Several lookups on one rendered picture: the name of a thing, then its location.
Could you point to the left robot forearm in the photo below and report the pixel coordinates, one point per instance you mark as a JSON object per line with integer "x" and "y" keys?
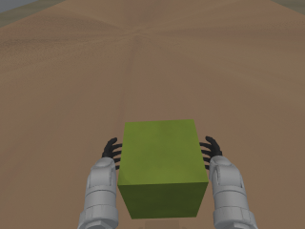
{"x": 100, "y": 197}

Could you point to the right robot forearm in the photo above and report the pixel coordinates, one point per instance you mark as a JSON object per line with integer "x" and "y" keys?
{"x": 231, "y": 208}

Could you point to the carton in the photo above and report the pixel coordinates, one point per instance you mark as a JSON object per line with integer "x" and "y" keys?
{"x": 162, "y": 174}

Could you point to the right robot hand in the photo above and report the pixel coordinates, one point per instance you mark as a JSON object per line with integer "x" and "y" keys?
{"x": 214, "y": 150}

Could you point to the left robot hand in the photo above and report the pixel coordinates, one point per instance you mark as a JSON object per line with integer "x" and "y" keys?
{"x": 108, "y": 151}

